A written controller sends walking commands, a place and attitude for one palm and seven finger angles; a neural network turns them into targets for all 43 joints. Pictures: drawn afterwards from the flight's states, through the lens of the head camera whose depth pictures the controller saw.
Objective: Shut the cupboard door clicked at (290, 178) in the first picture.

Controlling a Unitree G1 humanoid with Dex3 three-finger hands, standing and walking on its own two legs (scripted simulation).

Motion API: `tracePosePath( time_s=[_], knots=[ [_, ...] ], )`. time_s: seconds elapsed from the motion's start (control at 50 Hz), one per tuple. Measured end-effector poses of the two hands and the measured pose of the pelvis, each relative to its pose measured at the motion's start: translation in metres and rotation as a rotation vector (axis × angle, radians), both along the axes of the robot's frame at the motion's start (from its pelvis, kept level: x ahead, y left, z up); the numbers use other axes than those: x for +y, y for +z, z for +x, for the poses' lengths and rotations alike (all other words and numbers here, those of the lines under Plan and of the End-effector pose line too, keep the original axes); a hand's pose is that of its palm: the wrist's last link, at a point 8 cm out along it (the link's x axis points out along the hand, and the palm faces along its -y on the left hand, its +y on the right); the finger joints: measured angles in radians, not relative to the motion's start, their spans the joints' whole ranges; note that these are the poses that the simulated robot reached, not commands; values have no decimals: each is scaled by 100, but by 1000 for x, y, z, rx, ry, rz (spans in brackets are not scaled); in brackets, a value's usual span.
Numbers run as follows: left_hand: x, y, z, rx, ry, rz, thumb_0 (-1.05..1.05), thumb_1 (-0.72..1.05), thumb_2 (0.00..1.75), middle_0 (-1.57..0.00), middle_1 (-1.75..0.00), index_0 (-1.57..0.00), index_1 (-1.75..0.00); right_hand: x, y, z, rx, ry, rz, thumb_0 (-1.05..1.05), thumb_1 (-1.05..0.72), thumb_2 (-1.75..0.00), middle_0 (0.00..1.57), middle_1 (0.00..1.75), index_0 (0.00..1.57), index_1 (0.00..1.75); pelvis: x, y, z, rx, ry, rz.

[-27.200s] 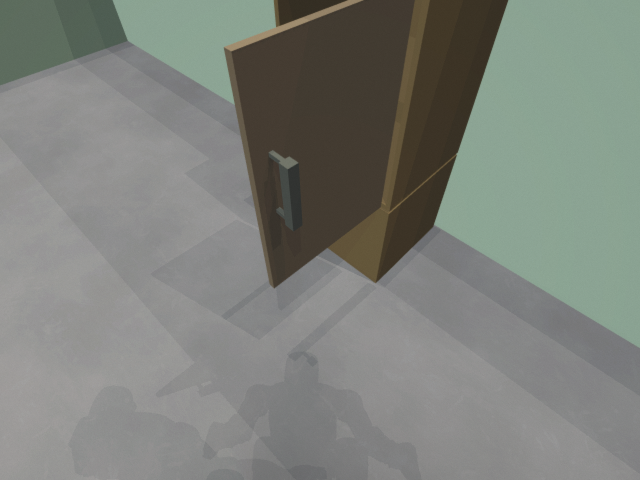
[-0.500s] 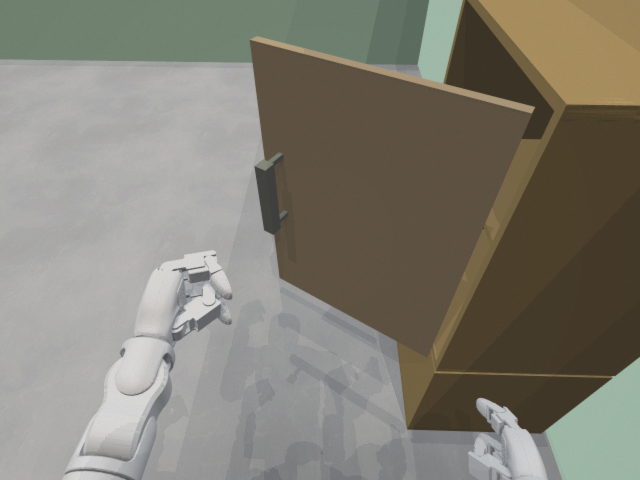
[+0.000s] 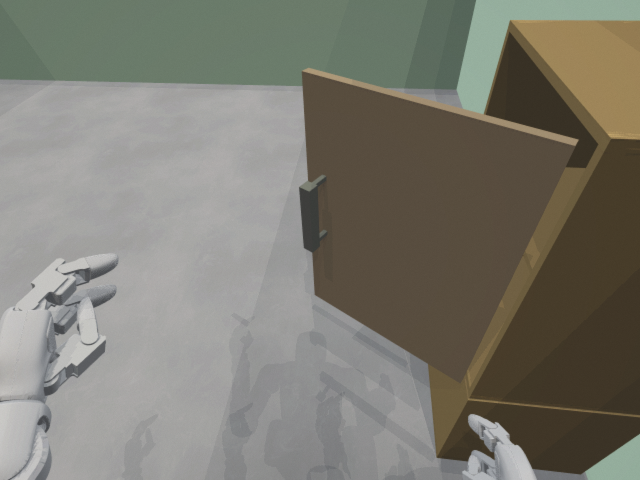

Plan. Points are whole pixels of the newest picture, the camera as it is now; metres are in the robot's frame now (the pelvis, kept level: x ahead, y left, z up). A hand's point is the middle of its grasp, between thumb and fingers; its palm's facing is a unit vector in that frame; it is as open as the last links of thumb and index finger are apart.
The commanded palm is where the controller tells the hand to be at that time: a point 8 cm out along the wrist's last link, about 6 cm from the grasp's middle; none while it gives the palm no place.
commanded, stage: draw the hand back to the body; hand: left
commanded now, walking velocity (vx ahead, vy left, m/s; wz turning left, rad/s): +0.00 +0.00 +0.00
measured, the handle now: (316, 213) +0.62 +0.08 -0.03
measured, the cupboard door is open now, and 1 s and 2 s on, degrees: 59 59 59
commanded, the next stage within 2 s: step back with the hand held close in 0.42 s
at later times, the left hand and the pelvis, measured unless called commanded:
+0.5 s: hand (90, 347) +0.19 +0.24 +0.16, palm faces +0.41 -0.82 -0.40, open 7.4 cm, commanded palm +0.14 +0.28 +0.17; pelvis -0.01 -0.01 +0.00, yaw -1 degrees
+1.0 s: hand (103, 346) +0.19 +0.24 +0.15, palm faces +0.33 -0.81 -0.49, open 7.4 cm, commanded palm +0.13 +0.28 +0.17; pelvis -0.02 -0.01 -0.01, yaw -2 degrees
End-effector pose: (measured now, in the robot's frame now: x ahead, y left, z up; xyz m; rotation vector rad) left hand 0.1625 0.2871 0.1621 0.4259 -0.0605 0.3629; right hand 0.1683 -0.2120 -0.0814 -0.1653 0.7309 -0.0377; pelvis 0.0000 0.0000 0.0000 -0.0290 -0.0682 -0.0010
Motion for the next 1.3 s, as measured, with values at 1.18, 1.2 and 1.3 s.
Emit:
tracePosePath(
  time_s=[1.18,1.2,1.3],
  knots=[
    [7,4,-32,-126,-57,144,1,89,89,-21,-30,-21,-30,-47,5,-61,22,-172,-149,1,-90,-90,20,30,21,30,-2,-14,-41,98,-40,-4],
    [10,4,-34,-134,-54,147,1,89,89,-21,-30,-21,-30,-45,5,-63,20,-168,-153,1,-90,-90,20,30,21,30,-1,-15,-43,97,-40,-5],
    [19,7,-45,-179,-43,166,1,89,89,-21,-30,-21,-30,-34,3,-75,10,-149,-156,1,-90,-90,20,30,21,30,6,-18,-54,87,-41,-10]
  ],
)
